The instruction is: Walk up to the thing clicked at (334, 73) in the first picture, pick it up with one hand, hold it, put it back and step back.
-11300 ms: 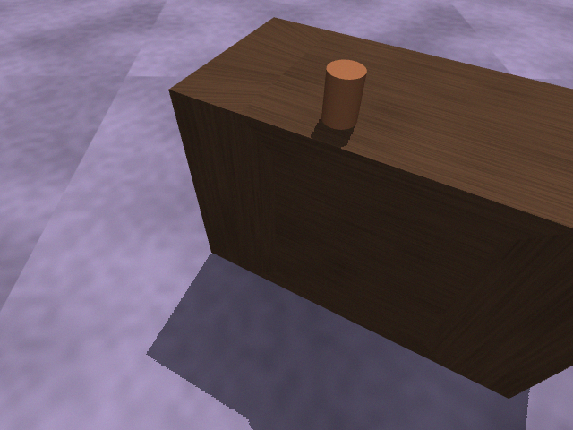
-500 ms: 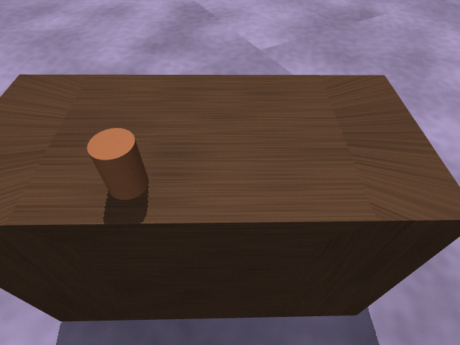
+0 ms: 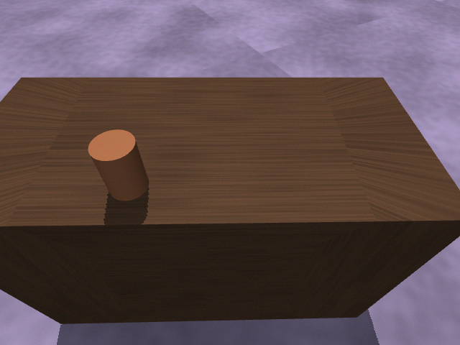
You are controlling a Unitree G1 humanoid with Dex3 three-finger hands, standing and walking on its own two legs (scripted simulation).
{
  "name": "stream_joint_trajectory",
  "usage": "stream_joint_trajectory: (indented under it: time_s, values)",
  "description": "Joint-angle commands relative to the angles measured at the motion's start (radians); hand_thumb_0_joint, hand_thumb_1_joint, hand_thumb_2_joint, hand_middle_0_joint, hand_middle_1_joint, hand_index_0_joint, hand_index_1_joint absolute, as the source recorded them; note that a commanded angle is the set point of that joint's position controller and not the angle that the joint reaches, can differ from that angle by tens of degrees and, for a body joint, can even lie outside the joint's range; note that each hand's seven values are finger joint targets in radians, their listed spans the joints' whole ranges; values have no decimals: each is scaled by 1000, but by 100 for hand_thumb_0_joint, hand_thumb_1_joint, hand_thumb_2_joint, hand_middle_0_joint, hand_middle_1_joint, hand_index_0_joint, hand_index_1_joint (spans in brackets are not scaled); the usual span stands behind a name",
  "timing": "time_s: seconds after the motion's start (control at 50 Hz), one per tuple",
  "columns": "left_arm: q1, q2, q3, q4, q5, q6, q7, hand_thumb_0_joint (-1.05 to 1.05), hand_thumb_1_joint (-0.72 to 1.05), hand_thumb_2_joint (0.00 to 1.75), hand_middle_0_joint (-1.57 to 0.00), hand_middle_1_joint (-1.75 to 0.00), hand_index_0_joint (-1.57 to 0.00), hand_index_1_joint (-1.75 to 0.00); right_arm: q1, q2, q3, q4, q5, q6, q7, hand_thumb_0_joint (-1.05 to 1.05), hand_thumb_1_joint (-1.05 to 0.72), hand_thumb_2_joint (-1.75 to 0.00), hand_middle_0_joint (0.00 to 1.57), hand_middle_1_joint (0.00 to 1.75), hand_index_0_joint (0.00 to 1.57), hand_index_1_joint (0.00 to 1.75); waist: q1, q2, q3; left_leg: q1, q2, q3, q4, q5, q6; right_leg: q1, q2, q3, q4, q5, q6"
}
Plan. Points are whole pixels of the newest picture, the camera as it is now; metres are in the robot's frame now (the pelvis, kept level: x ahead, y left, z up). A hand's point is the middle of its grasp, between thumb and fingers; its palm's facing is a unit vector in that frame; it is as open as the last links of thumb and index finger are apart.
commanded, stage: stand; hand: left
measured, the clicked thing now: (121, 166) +0.45 +0.25 +0.03
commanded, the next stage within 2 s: rise first in 0.14 s
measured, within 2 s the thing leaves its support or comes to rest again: neither
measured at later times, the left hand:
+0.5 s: hand (104, 337) +0.17 +0.25 -0.12, palm faces +0.17 -0.93 -0.32, open 11.3 cm
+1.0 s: hand (67, 304) +0.19 +0.27 +0.00, palm faces +0.29 -0.88 -0.38, open 17.4 cm
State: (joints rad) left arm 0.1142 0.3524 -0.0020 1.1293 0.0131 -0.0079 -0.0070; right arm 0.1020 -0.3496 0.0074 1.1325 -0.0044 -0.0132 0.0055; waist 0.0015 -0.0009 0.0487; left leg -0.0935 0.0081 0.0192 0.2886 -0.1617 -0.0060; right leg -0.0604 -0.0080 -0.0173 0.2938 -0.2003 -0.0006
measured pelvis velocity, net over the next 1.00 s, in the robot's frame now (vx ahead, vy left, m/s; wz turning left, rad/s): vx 0.01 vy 0.00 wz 0.00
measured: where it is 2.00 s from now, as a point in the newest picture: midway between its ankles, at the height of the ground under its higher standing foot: outside the picture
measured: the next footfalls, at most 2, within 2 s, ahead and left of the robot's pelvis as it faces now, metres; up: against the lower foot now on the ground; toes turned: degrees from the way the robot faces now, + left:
none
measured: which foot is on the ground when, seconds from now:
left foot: down 0.00-1.00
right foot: down 0.00-1.00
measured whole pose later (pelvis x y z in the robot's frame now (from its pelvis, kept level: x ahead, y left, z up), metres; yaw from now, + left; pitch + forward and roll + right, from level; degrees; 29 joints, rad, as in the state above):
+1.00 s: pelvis +0.01 +0.00 -0.01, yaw +0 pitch -2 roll +0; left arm 0.40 0.31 0.20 0.10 -0.05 -0.08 0.06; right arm 0.25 -0.23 -0.09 0.61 0.04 -0.06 -0.06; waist 0.04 0.03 0.02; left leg -0.14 0.00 0.02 0.40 -0.23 0.00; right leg -0.11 -0.02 -0.02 0.40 -0.27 0.00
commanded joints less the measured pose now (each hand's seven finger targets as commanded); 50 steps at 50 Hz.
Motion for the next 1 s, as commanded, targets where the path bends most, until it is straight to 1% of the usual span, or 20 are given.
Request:
stream_joint_trajectory:
  time_s: [0.0, 0.22, 0.24, 0.26, 0.28, 0.3, 0.32, 0.34, 0.36, 0.42, 0.46, 0.5, 0.58, 0.62, 0.68, 0.72, 0.78, 0.84, 0.96, 0.98]
  values:
    - [-34, 215, 42, -59, -4, -22, 18, 0, 90, 90, -20, -30, -20, -30, -35, -212, -44, -56, -2, -21, -17, 0, -90, -90, 20, 30, 20, 30, -1, 1, -76, 36, 137, -101, -27, 178, 23, -19, -132, 99, -43, 170, -26]
    - [-25, 219, 40, -60, -3, -26, 20, 0, 82, 82, -12, -22, -12, -22, -25, -208, -42, -57, -4, -20, -15, 0, -82, -82, 12, 22, 12, 22, -3, -8, -80, 35, 135, -99, -21, 179, 25, -19, -133, 97, -44, 194, -22]
    - [-376, 12, 8, -411, -82, -105, 27, 0, 74, 74, -4, -14, -4, -14, -376, -19, -9, -408, 99, -136, -29, 0, -74, -74, 5, 14, 5, 14, -38, 27, -70, -116, -15, 20, 92, 79, 13, -169, -9, 3, 50, 116, -5]
    - [-335, 94, 20, -447, -116, -144, 52, 0, 66, 66, -7, -6, -4, -8, -327, -50, 0, -439, 111, -154, -42, 0, -66, -66, 4, 6, 5, 6, 13, -40, -115, -62, -6, 17, 56, 32, 18, -84, -11, -4, 26, 62, -4]
    - [-236, 168, 64, -353, -108, -136, 68, 0, 58, 58, -8, -6, -5, -9, -213, -169, -73, -314, 99, -139, -65, 0, -58, -58, 4, 5, 5, 5, -31, -9, -69, -66, -8, 23, 43, -22, 18, -135, -6, -1, 24, 25, -11]
    - [-143, 229, 126, -302, -108, -120, 72, 0, 50, 50, -8, -6, -6, -9, -173, -185, -108, -256, 95, -123, -67, 0, -50, -50, 5, 5, 5, 5, 10, 19, -43, -108, -2, 28, 65, -17, 11, -139, -2, -9, 46, 18, -14]
    - [-120, 233, 168, -356, -108, -108, 78, 0, 42, 42, -9, -7, -7, -9, -151, -194, -141, -245, 97, -120, -75, 0, -42, -42, 5, 5, 5, 5, 17, 31, -147, -79, -2, 27, 83, 53, 5, -117, 3, -9, 69, 78, -18]
    - [-100, 216, 164, -388, -107, -111, 86, 0, 34, 34, -7, -6, -6, -8, -136, -190, -148, -268, 92, -125, -84, 0, -34, -34, 5, 5, 5, 5, 20, 37, -218, -51, 3, 27, 100, 109, 5, -96, 4, -4, 86, 138, -17]
    - [-112, 188, 143, -389, -99, -114, 92, 0, 26, 27, -8, -7, -7, -8, -144, -166, -140, -285, 88, -130, -88, 0, -26, -26, 5, 5, 5, 5, 4, 23, -245, -53, 4, 19, 112, 144, 10, -95, 3, -6, 99, 183, -13]
    - [-1, 170, 214, -372, -55, -96, 88, 0, 8, 20, -7, -7, -7, -7, -6, -122, -193, -255, 50, -102, -79, 0, -10, -19, 5, 5, 5, 5, 4, 32, -246, -68, -2, 13, 131, 186, 16, -114, 9, -8, 113, 222, -16]
    - [56, 172, 221, -494, -56, -92, 88, 0, 1, 15, -6, -6, -7, -5, 31, -106, -179, -337, 54, -90, -78, 0, 3, -16, 5, 5, 5, 5, 22, 47, -300, -19, -8, 22, 114, 236, 12, -72, 6, -9, 95, 257, -13]
    - [112, 120, 198, -542, -61, -80, 85, 0, -10, 12, -6, -6, -7, -5, 46, -54, -145, -382, 59, -80, -73, 0, 13, -13, 5, 5, 5, 5, 26, 25, -227, -46, -7, 24, 97, 221, 10, -88, 8, -19, 81, 233, -11]
    - [52, 134, 220, -760, -69, -87, 89, 0, -30, 7, -3, -4, -4, -4, -16, -57, -135, -544, 63, -76, -77, 0, 33, -7, 5, 5, 5, 5, 29, 29, -169, -62, -4, 27, 71, 142, 10, -114, 7, -21, 62, 150, -14]
    - [11, 88, 168, -874, -70, -97, 89, 0, -40, 6, -4, -4, -3, -4, -49, -21, -99, -627, 64, -87, -77, 0, 40, -6, 5, 5, 5, 5, 17, 30, -150, -56, 0, 25, 60, 104, 13, -116, 8, -21, 52, 111, -15]
    - [44, 143, 228, -976, -65, -109, 105, 0, -56, 3, -5, -5, -4, -5, -5, -41, -115, -672, 56, -98, -87, 0, 48, -3, 5, 5, 5, 5, 24, 45, -158, -38, 4, 21, 59, 101, 11, -97, 12, -23, 51, 105, -16]
    - [120, 152, 256, -1031, -64, -112, 108, 0, -56, 2, -4, -5, -4, -5, 64, -64, -144, -675, 46, -101, -92, 0, 50, -3, 5, 5, 5, 5, 21, 39, -177, -10, 4, 21, 71, 148, 13, -71, 12, -23, 59, 152, -17]
    - [144, 170, 297, -1078, -63, -113, 112, 0, -55, 2, -4, -5, -4, -5, 33, -63, -149, -688, 39, -102, -96, 0, 51, -2, 5, 5, 5, 5, 32, 35, -163, -5, 3, 20, 79, 188, 12, -54, 10, -20, 63, 189, -16]
    - [214, 121, 271, -1145, -65, -115, 99, 0, -56, 1, -4, -5, -4, -5, 130, -27, -152, -651, 39, -94, -89, 0, 51, -3, 5, 5, 5, 5, 26, 40, -134, 7, 3, 20, 75, 204, 12, -63, 13, -29, 64, 207, -16]
    - [230, 124, 296, -1264, -70, -141, 80, 0, -55, 1, -4, -4, -4, -4, 51, 5, -137, -678, 41, -96, -65, 0, 53, -2, 5, 5, 5, 5, 49, 43, -87, -9, 3, 16, 61, 183, 10, -67, 14, -34, 59, 177, -18]
    - [228, 153, 331, -1255, -70, -140, 80, 0, -55, 1, -4, -4, -4, -5, 72, -15, -164, -642, 36, -92, -70, 0, 53, -2, 5, 5, 5, 5, 47, 43, -86, -10, 3, 18, 65, 181, 12, -69, 11, -31, 54, 177, -15]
